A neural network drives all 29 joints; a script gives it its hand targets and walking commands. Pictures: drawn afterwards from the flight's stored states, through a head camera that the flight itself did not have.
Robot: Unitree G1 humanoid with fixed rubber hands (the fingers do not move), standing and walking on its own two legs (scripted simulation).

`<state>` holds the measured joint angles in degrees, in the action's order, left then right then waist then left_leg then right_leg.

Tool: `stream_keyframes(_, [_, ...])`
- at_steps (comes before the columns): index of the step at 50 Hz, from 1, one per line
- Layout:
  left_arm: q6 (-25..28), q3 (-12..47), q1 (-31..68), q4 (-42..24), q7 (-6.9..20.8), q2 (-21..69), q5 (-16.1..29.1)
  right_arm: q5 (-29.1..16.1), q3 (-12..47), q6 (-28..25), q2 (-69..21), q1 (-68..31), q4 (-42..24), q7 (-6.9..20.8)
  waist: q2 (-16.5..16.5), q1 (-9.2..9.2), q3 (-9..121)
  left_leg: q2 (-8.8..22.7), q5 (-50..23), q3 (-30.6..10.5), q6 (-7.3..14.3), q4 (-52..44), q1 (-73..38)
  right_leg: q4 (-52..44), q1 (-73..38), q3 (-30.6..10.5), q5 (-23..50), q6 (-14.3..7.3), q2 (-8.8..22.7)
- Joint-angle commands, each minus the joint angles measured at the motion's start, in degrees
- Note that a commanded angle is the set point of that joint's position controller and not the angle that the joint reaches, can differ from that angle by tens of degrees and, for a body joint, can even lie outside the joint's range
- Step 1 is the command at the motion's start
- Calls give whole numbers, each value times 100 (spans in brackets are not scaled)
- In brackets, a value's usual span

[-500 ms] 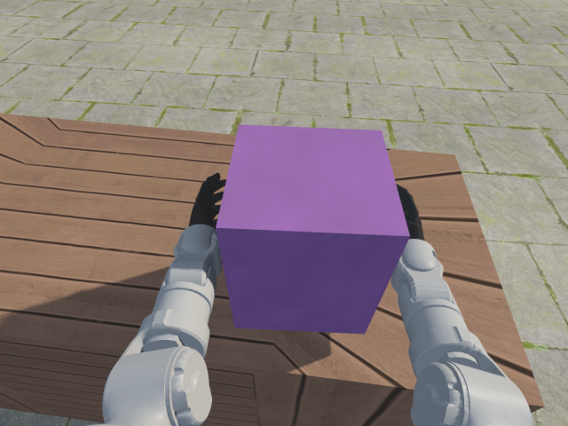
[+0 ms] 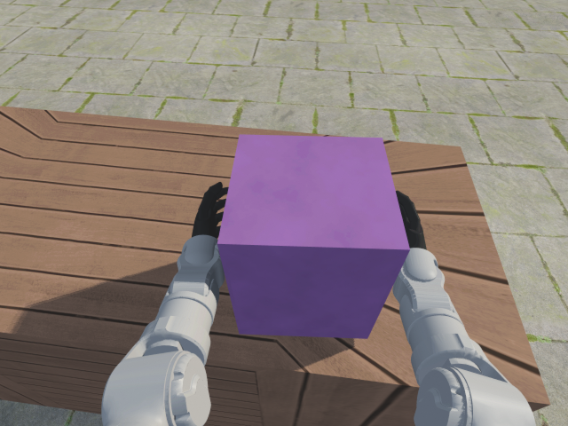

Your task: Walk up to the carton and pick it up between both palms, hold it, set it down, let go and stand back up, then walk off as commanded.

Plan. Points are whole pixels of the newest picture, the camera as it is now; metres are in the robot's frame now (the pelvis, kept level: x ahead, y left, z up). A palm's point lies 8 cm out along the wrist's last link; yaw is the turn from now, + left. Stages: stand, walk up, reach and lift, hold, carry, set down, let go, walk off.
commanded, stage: set down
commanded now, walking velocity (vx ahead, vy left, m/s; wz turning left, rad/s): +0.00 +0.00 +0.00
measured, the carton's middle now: (306, 241) +0.40 +0.02 +0.04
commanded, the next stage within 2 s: none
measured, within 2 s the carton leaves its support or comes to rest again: rests again in 0.04 s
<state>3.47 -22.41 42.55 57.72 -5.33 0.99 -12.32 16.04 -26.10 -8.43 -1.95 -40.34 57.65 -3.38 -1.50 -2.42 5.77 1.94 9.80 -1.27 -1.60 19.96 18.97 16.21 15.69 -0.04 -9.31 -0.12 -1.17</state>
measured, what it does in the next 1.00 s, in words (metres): stands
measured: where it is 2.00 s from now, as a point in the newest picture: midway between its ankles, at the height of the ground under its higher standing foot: outside the picture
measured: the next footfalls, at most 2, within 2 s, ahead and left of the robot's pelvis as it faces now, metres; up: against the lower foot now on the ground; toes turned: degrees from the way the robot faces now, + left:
none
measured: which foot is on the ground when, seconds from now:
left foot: down 0.00-1.00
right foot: down 0.00-1.00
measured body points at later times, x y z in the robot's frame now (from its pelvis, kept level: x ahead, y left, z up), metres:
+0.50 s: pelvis -0.02 +0.00 -0.01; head +0.03 +0.01 +0.43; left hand +0.43 +0.17 +0.07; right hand +0.43 -0.14 +0.06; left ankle -0.01 +0.13 -0.75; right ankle -0.02 -0.12 -0.75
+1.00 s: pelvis -0.03 -0.01 -0.02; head +0.03 +0.01 +0.43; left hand +0.39 +0.20 +0.02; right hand +0.40 -0.16 +0.04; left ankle -0.01 +0.13 -0.75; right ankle -0.02 -0.12 -0.75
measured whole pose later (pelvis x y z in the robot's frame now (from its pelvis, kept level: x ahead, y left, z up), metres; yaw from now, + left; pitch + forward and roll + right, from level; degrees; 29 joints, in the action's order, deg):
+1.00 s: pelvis -0.03 -0.01 -0.02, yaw +1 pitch +16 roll -2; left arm 8.3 -6.5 39.7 58.0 -5.0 -10.4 7.0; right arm -12.9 -0.7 -7.5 8.3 -39.9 57.3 -5.4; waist -0.9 0.0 10.3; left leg 3.2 10.9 -2.5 -2.4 29.7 34.9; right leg 25.9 31.1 2.2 -10.9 -1.1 -2.2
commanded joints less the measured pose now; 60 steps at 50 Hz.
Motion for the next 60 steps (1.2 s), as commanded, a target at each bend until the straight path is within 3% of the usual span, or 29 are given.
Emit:
stream_keyframes(1, [504, 1449, 3991, -876, 871, 2907, -226, 425, 1543, -685, -2994, -4361, -1079, 919, 148, 81, 3952, -228, -2979, 667, -291, 173, -1141, 579, -2196, 340, 3518, 244, 39])
stream_keyframes(6, [692, 1371, 4246, -1020, 737, 2736, -244, 541, 1138, -826, -2713, -4199, -682, 980, 310, 32, 3823, -112, -2937, 697, -353, 194, -1471, 402, -1708, 455, 2589, 100, -6])
stream_keyframes(9, [798, 1149, 4080, -982, 484, 1428, -175, 358, 976, -890, -1297, -3956, -563, 782, 296, -35, 4137, -119, -3178, 751, -400, 336, -1555, 484, -1627, 387, 2826, 75, -24])
stream_keyframes(12, [880, 597, 3866, -882, -18, -402, 219, -396, 875, -826, 402, -4089, -640, 289, 118, -329, 4279, -226, -2808, 857, -293, 428, -788, 715, -1946, 143, 3177, 156, 16])
stream_keyframes(14, [920, 554, 4293, -939, -209, -1000, 640, -1009, 1066, -524, 863, -4339, -526, 78, 11, -213, 4081, -252, -1950, 890, -199, 372, -86, 851, -1920, 65, 2638, 217, 0])
stream_keyframes(16, [834, 755, 4235, -668, -400, -1166, 994, -1629, 1444, -355, 1190, -4421, -420, -34, 183, -301, 4360, -219, -2200, 866, -294, 660, -154, 927, -1408, 49, 2504, 142, -87])
stream_keyframes(17, [742, 987, 4466, -522, -466, -1177, 1163, -1729, 1456, -244, 1364, -4543, -378, -95, 154, -145, 4451, -191, -2223, 748, -366, 721, -383, 924, -1014, 150, 2204, 85, -184])
stream_keyframes(22, [708, 1625, 4291, 66, -487, -1321, 1834, -2408, 1739, -10, 1896, -4525, -48, -194, 317, 87, 4661, -75, -2858, 555, -569, 1088, -966, 945, -243, 196, 2121, -78, -243])
stream_keyframes(23, [667, 1572, 4080, 209, -431, -1236, 1843, -2537, 1949, -44, 1791, -4599, -69, -197, 216, -76, 4712, -55, -3265, 540, -595, 1228, -1099, 986, -140, 220, 2420, -20, -250])
stream_keyframes(29, [888, 1592, 4364, 817, -262, -958, 1601, -2252, 1781, -22, 1258, -4697, 638, -181, 187, 6, 4242, -112, -2578, 475, -433, 1128, -610, 950, 37, 263, 1947, 14, -159])
stream_keyframes(32, [1029, 1513, 4390, 202, -329, -1521, 1697, -2337, 1585, -229, 1996, -4609, 163, -194, 565, 43, 5155, -134, -3429, 473, -636, 1299, -1025, 1079, -30, 302, 2559, -64, -231])
stream_keyframes(34, [1014, 1406, 4018, 76, -308, -1598, 1678, -2394, 1858, -243, 1941, -4449, -92, -185, 371, -91, 5240, -167, -3403, 535, -529, 1297, -894, 1105, -362, 253, 2876, -15, -250])
stream_keyframes(35, [947, 1532, 4146, 365, -243, -1523, 1788, -2308, 1829, -107, 1863, -4498, 232, -189, 155, 145, 4775, -169, -2728, 473, -443, 1179, -633, 1043, -347, 226, 2498, 67, -183])
stream_keyframes(37, [953, 1494, 4063, 336, -227, -1485, 1709, -2348, 1953, -99, 1812, -4386, 263, -225, 106, 132, 4283, -203, -2598, 490, -424, 1090, -479, 1012, -382, 246, 2498, 61, -192])
stream_keyframes(39, [1098, 1597, 4040, -306, -253, -1710, 1879, -2542, 2005, -190, 1716, -4340, -588, -234, 360, 54, 5247, -261, -2720, 492, -413, 1207, -221, 1209, -718, 175, 2872, 95, -149])
stream_keyframes(40, [1101, 1534, 4107, -147, -241, -1835, 1822, -2377, 1841, -179, 1995, -4277, -192, -244, 246, 230, 4958, -245, -2584, 472, -401, 1175, -223, 1180, -509, 187, 2707, 95, -160])
stream_keyframes(41, [1055, 1370, 3258, -395, -240, -2121, 1791, -2549, 2016, -277, 2302, -3578, -480, -228, 286, 157, 5105, -244, -3059, 467, -426, 1281, -411, 1283, -896, 110, 3366, 69, -182])
stream_keyframes(43, [1094, 1570, 4140, -198, -161, -1694, 1833, -2327, 1993, -71, 1578, -4208, -172, -220, 334, 250, 4457, -285, -2049, 478, -343, 1148, 90, 1218, -447, 167, 2360, 117, -93])
stream_keyframes(45, [1068, 1569, 3386, -759, -108, -1949, 1946, -2589, 2165, -212, 1995, -3458, -669, -226, 316, 266, 4754, -314, -2392, 385, -328, 1156, 21, 1319, -887, 124, 3044, 119, -126])
stream_keyframes(46, [1059, 1394, 2293, -673, 36, -2093, 1922, -2863, 2657, -282, 1694, -2552, -1191, -266, 64, 32, 4861, -366, -2750, 424, -173, 1220, 89, 1379, -1665, -50, 3870, 196, -64])
stream_keyframes(47, [980, 1350, 1856, -1127, 58, -2177, 1849, -2858, 2510, -361, 2177, -2181, -1121, -249, 185, 156, 4756, -356, -2832, 281, -234, 1061, 36, 1439, -1698, 12, 3919, 170, -103])
stream_keyframes(49, [831, 1537, 2185, -1924, 21, -2251, 1910, -2961, 2301, -339, 2373, -2261, -1579, -239, 546, 271, 4590, -352, -2817, 251, -343, 1017, -299, 1249, -1010, 130, 3120, 120, -184])
stream_keyframes(50, [661, 1477, 2617, -1886, 45, -2441, 2001, -3105, 2408, -146, 2282, -2512, -1740, -227, 557, 143, 4335, -401, -2515, 303, -320, 1044, -258, 1078, -832, 47, 2470, 101, -163])
stream_keyframes(52, [435, 1694, 1753, -2579, 100, -2239, 2243, -3374, 2534, -148, 2498, -1841, -2395, -163, 544, 195, 4129, -350, -2523, 224, -303, 957, -619, 1003, -662, 145, 2266, 52, -255])
stream_keyframes(53, [321, 1875, 1515, -3169, 117, -2233, 2412, -3397, 2439, -74, 2623, -1488, -2536, -125, 652, 423, 4171, -314, -2582, 136, -330, 932, -998, 929, -523, 194, 2199, 33, -248])
stream_keyframes(54, [172, 1890, 2306, -3096, 131, -2397, 2577, -3326, 2309, 77, 2616, -2190, -2845, -118, 605, 389, 4082, -358, -2099, 214, -280, 972, -724, 854, -117, 176, 1635, 51, -216])
stream_keyframes(57, [-98, 1887, 1479, -3471, 183, -2456, 2739, -3441, 2330, 255, 2642, -1589, -3541, -25, 509, 245, 4155, -395, -1964, 158, -170, 895, -836, 821, -281, 129, 1533, 19, -209])
stream_keyframes(59, [-247, 1973, 2206, -3387, 256, -2475, 2871, -3280, 2151, 462, 2681, -1916, -3394, 41, 347, 474, 3577, -331, -1316, 145, -75, 761, -654, 764, 82, 145, 847, 29, -160])
stream_keyframes(60, [-249, 1897, 897, -3805, 257, -2428, 2766, -3468, 2325, 373, 2567, -573, -3596, 117, 438, 289, 3539, -334, -1857, 117, -126, 742, -1028, 705, -290, 100, 1301, -43, -144])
